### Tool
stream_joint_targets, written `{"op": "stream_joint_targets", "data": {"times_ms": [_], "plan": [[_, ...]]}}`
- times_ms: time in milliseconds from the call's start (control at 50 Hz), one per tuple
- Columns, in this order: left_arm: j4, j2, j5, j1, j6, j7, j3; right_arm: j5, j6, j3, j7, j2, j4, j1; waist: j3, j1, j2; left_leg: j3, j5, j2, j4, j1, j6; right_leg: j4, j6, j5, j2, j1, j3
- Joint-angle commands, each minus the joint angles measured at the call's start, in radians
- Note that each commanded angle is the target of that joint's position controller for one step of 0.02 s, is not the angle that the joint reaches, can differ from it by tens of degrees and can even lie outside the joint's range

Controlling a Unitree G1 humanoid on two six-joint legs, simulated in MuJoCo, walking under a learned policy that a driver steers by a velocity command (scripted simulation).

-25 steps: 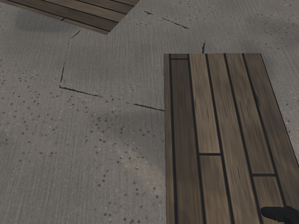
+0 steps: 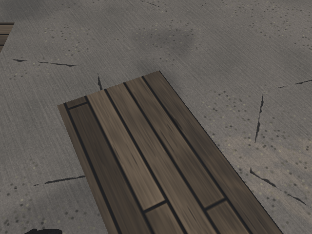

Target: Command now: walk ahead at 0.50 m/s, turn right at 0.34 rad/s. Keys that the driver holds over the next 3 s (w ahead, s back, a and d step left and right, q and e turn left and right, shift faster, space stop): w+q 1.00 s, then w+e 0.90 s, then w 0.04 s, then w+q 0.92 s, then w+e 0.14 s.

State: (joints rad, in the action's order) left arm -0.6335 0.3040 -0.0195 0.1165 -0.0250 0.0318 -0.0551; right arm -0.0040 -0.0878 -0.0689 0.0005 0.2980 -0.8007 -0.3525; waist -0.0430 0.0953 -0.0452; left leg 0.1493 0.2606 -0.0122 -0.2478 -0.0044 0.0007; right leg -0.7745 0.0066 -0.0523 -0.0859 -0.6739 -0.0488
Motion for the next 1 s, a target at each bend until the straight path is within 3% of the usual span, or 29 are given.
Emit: {"op": "stream_joint_targets", "data": {"times_ms": [20, 80, 100, 120, 140, 160, 180, 200, 220, 240, 280, 300, 360, 460, 520, 580, 620, 640, 660, 680, 700, 720, 740, 760, 780, 800, 860, 940, 1000], "plan": [[0.099, 0.012, -0.002, -0.112, -0.023, 0.015, 0.008, -0.020, -0.008, -0.037, 0.002, 0.171, 0.035, 0.012, -0.038, -0.013, 0.092, -0.114, -0.332, 0.272, 0.100, -0.034, 0.170, 0.123, -0.030, 0.031, 0.020, 0.059, 0.029], [0.116, 0.048, 0.007, -0.125, -0.032, 0.021, -0.005, -0.040, 0.013, -0.040, 0.006, 0.200, -0.003, -0.013, -0.031, -0.053, 0.116, -0.141, -0.553, 0.301, 0.017, 0.051, 0.161, 0.215, -0.074, -0.096, 0.055, 0.128, 0.067], [0.100, 0.078, 0.011, -0.058, -0.035, 0.017, -0.020, -0.042, 0.019, -0.041, 0.004, 0.213, -0.011, -0.008, 0.018, -0.102, 0.130, -0.131, -0.714, 0.289, -0.073, 0.052, 0.145, 0.250, -0.093, -0.101, 0.084, 0.248, 0.089], [0.054, 0.120, 0.012, 0.091, -0.036, 0.010, -0.044, -0.042, 0.024, -0.033, 0.001, 0.206, -0.017, 0.001, 0.108, -0.188, 0.119, -0.096, -0.799, 0.246, -0.238, 0.000, 0.118, 0.301, -0.120, -0.036, 0.113, 0.470, 0.113], [0.015, 0.182, 0.020, 0.256, -0.030, -0.006, -0.069, -0.025, 0.017, -0.013, -0.001, 0.165, -0.005, 0.000, 0.231, -0.260, 0.096, -0.079, -0.603, 0.201, -0.475, -0.196, 0.077, 0.247, -0.158, 0.014, 0.011, 0.778, 0.012], [0.006, 0.285, 0.037, 0.324, -0.026, -0.019, -0.086, -0.005, 0.003, 0.031, 0.008, 0.033, 0.034, -0.105, 0.398, -0.207, -0.160, -0.080, 0.104, 0.037, -0.873, -0.593, 0.002, 0.290, -0.310, -0.125, -0.299, 1.135, -0.465], [0.016, 0.206, 0.036, 0.330, -0.027, -0.022, -0.066, -0.026, -0.013, 0.013, 0.009, 0.105, 0.010, -0.068, 0.470, -0.246, -0.122, -0.264, 0.333, 0.010, -1.029, -0.665, 0.001, 0.407, -0.331, -0.165, -0.345, 1.090, -0.637], [0.002, 0.159, 0.029, 0.277, -0.033, -0.020, -0.047, -0.053, -0.016, -0.009, 0.010, 0.164, 0.042, 0.013, 0.294, -0.234, -0.094, -0.270, 0.274, 0.056, -1.062, -0.745, 0.009, 0.428, -0.282, -0.140, -0.305, 0.970, -0.463], [-0.008, 0.126, 0.021, 0.223, -0.038, -0.017, -0.038, -0.048, -0.015, -0.006, 0.006, 0.148, 0.053, 0.054, 0.196, -0.199, -0.066, -0.241, 0.192, 0.101, -1.016, -0.743, 0.011, 0.450, -0.251, -0.090, -0.259, 0.844, -0.335], [-0.014, 0.091, 0.022, 0.168, -0.045, -0.013, -0.029, -0.029, -0.009, -0.008, 0.002, 0.133, 0.053, 0.070, 0.133, -0.164, -0.047, -0.234, 0.126, 0.128, -0.967, -0.716, 0.006, 0.486, -0.234, -0.050, -0.221, 0.735, -0.251], [-0.021, 0.056, 0.032, 0.104, -0.067, -0.008, -0.026, -0.028, 0.024, -0.009, 0.000, 0.099, 0.030, 0.012, 0.092, -0.102, -0.074, -0.243, 0.037, 0.159, -0.938, -0.592, -0.004, 0.576, -0.229, -0.022, -0.189, 0.580, -0.146], [-0.031, 0.050, 0.032, 0.089, -0.078, -0.008, -0.027, -0.030, 0.037, -0.006, -0.001, 0.075, 0.023, -0.001, 0.074, -0.088, -0.055, -0.243, 0.022, 0.160, -0.924, -0.578, -0.012, 0.604, -0.231, 0.011, -0.186, 0.544, -0.101], [-0.069, 0.069, 0.036, 0.088, -0.093, -0.018, -0.039, -0.024, 0.057, -0.004, -0.005, 0.052, 0.049, 0.058, 0.011, -0.080, -0.020, -0.262, -0.078, 0.165, -0.828, -0.642, -0.029, 0.652, -0.216, 0.067, -0.183, 0.520, 0.009], [-0.108, 0.113, 0.030, 0.121, -0.085, -0.036, -0.052, -0.018, 0.046, 0.010, 0.025, 0.024, 0.095, 0.198, -0.032, -0.126, 0.006, -0.202, -0.301, 0.143, -0.545, -0.642, -0.010, 0.671, -0.186, 0.099, -0.163, 0.570, 0.159], [-0.137, 0.138, 0.015, 0.170, -0.069, -0.040, -0.062, -0.018, 0.047, 0.014, 0.042, 0.025, 0.139, 0.291, -0.065, -0.160, 0.020, -0.166, -0.290, 0.135, -0.446, -0.673, 0.017, 0.654, -0.175, 0.111, -0.193, 0.660, 0.196], [-0.157, 0.160, 0.000, 0.188, -0.046, -0.042, -0.071, -0.017, 0.050, 0.009, 0.058, 0.040, 0.179, 0.332, -0.065, -0.157, 0.009, -0.121, -0.191, 0.108, -0.394, -0.676, 0.057, 0.578, -0.150, 0.245, -0.216, 0.760, 0.227], [-0.155, 0.191, -0.007, 0.172, -0.031, -0.048, -0.079, -0.016, 0.057, -0.009, 0.061, 0.072, 0.188, 0.283, -0.001, -0.112, -0.025, -0.058, -0.090, 0.041, -0.395, -0.559, 0.096, 0.436, -0.126, 0.579, -0.210, 0.791, 0.256], [-0.151, 0.201, -0.011, 0.160, -0.022, -0.050, -0.080, -0.018, 0.061, -0.029, 0.059, 0.103, 0.171, 0.188, 0.058, -0.054, -0.031, -0.031, -0.060, -0.005, -0.386, -0.432, 0.122, 0.288, -0.110, 0.706, -0.195, 0.777, 0.273], [-0.146, 0.190, -0.015, 0.147, -0.018, -0.053, -0.073, -0.021, 0.065, -0.061, 0.048, 0.154, 0.130, 0.029, 0.142, 0.035, -0.009, -0.027, -0.109, -0.054, -0.325, -0.198, 0.160, 0.071, -0.075, 0.689, -0.153, 0.686, 0.301], [-0.127, 0.138, 0.013, 0.173, -0.026, -0.055, -0.052, -0.026, 0.077, -0.095, 0.025, 0.248, 0.101, -0.109, 0.227, 0.076, 0.128, -0.262, -0.129, 0.076, -0.298, 0.095, 0.222, -0.248, -0.022, 0.310, -0.101, 0.427, 0.302], [-0.067, 0.018, 0.029, 0.227, -0.055, -0.047, -0.014, -0.028, 0.066, -0.100, 0.024, 0.328, 0.135, -0.031, 0.318, -0.047, 0.350, -0.878, 0.093, 0.312, -0.127, 0.358, 0.428, -0.602, 0.042, -0.510, 0.136, 0.003, 0.164], [-0.061, 0.112, -0.002, 0.140, -0.094, -0.032, -0.027, -0.020, 0.048, -0.071, 0.035, 0.239, 0.159, -0.045, 0.382, 0.024, 0.191, -0.975, 0.170, 0.349, -0.020, 0.377, 0.413, -0.657, 0.015, -0.518, 0.102, -0.093, -0.054], [-0.035, 0.134, -0.033, 0.064, -0.111, -0.024, -0.032, -0.012, 0.034, -0.056, 0.036, 0.184, 0.148, -0.026, 0.252, 0.023, 0.147, -0.823, 0.115, 0.320, -0.022, 0.286, 0.364, -0.622, -0.012, -0.438, 0.059, -0.146, -0.046], [-0.037, 0.116, -0.018, 0.059, -0.119, -0.030, -0.027, -0.014, 0.024, -0.048, 0.038, 0.161, 0.148, 0.028, 0.153, -0.029, 0.058, -0.695, -0.015, 0.272, -0.029, 0.133, 0.324, -0.517, -0.022, -0.359, 0.012, -0.111, -0.043], [-0.052, 0.119, 0.018, 0.046, -0.115, -0.040, -0.034, -0.014, 0.022, -0.036, 0.034, 0.118, 0.155, 0.084, 0.114, -0.057, 0.027, -0.591, -0.137, 0.222, -0.025, 0.030, 0.285, -0.421, -0.023, -0.307, -0.021, -0.044, -0.039], [-0.050, 0.119, 0.022, 0.077, -0.105, -0.038, -0.037, 0.001, 0.021, -0.033, 0.027, 0.122, 0.173, 0.116, 0.108, -0.096, 0.089, -0.576, -0.208, 0.217, -0.006, -0.056, 0.301, -0.389, -0.011, -0.272, -0.032, 0.020, -0.050], [-0.055, 0.095, 0.034, 0.086, -0.075, -0.037, -0.033, -0.004, 0.016, -0.036, 0.012, 0.132, 0.177, 0.122, 0.084, -0.114, 0.075, -0.479, -0.334, 0.172, 0.027, -0.173, 0.301, -0.267, 0.034, -0.219, -0.023, 0.078, -0.022], [-0.012, 0.048, 0.034, -0.067, -0.072, -0.033, -0.012, -0.014, 0.023, -0.045, -0.011, 0.160, 0.154, 0.065, 0.041, -0.060, 0.101, -0.401, -0.278, 0.106, 0.023, -0.235, 0.245, 0.044, 0.070, 0.029, 0.029, 0.102, -0.006], [0.010, 0.049, 0.018, -0.155, -0.081, -0.020, -0.008, -0.019, 0.032, -0.048, -0.016, 0.167, 0.136, 0.022, 0.031, -0.023, 0.126, -0.429, -0.181, 0.107, 0.008, -0.244, 0.218, 0.192, 0.068, 0.138, 0.070, 0.168, -0.004]]}}
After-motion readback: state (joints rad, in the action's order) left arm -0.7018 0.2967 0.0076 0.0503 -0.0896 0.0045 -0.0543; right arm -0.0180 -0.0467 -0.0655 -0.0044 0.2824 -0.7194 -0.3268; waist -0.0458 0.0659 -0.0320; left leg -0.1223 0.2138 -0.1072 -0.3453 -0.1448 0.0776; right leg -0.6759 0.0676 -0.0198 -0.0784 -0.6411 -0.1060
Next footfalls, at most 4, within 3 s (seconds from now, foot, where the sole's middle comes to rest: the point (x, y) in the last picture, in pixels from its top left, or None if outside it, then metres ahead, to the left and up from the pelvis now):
0.14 right None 0.25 -0.14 -0.78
0.66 left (116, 228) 0.50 0.14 -0.78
1.16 right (130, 157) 0.84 0.07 -0.78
1.66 left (73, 133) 1.00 0.36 -0.78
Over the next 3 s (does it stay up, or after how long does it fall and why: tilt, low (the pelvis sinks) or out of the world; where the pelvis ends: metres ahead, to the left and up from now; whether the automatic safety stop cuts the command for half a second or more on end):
stays up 1.56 0.37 0.01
